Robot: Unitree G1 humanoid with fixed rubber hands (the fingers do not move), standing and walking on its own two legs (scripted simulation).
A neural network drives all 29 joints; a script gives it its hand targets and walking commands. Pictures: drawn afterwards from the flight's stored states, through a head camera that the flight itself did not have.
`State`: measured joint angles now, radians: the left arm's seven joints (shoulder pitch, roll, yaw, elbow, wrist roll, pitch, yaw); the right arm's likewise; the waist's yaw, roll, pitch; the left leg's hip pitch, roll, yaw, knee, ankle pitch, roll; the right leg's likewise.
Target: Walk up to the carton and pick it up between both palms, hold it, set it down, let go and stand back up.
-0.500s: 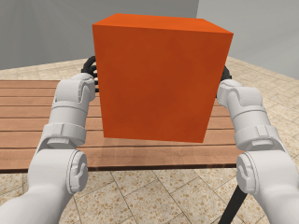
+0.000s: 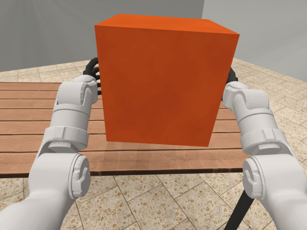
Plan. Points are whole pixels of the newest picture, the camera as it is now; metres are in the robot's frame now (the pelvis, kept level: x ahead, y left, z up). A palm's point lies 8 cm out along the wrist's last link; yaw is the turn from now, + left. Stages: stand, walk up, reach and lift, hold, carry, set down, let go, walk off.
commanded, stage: hold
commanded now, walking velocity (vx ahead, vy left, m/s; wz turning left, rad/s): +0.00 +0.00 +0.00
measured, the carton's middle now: (160, 76) +0.43 -0.01 +0.28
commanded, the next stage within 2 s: set down in 0.18 s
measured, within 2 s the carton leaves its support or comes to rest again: neither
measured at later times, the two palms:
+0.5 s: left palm (83, 80) +0.38 +0.19 +0.28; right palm (220, 89) +0.39 -0.16 +0.26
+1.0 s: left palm (95, 86) +0.43 +0.18 +0.24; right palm (216, 93) +0.44 -0.17 +0.23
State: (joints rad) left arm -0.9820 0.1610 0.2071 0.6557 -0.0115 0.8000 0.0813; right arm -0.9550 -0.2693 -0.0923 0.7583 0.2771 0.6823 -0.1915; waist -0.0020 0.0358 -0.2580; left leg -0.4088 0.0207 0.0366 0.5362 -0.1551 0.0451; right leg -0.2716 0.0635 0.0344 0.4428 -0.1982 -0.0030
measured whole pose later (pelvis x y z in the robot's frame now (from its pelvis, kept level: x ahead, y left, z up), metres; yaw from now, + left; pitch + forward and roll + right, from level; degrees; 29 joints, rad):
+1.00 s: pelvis +0.03 +0.00 +0.01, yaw +0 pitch -1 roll -3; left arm -0.93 0.16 0.19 0.68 0.11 0.54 0.03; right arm -0.95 -0.15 -0.28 0.88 0.09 0.36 -0.12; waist 0.00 0.04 -0.12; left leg -0.30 0.02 0.04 0.49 -0.18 0.05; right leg -0.14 0.06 0.03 0.37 -0.21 0.00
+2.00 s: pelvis +0.04 -0.01 +0.01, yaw +0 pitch -1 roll -2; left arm -0.96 0.16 0.27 0.94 0.11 0.33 0.02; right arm -0.93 -0.12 -0.34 1.05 -0.09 0.16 -0.11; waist 0.00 0.04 -0.09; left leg -0.26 0.01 0.04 0.47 -0.19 0.04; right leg -0.12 0.06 0.03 0.36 -0.23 0.00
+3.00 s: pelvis +0.06 -0.02 +0.01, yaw +0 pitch +6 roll -2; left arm -1.03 0.16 0.33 1.12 0.11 0.12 0.01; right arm -0.93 -0.07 -0.52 1.02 -0.28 0.05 -0.08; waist 0.00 0.04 -0.09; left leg -0.37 0.01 0.04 0.45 -0.19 0.03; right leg -0.24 0.06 0.03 0.36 -0.24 0.00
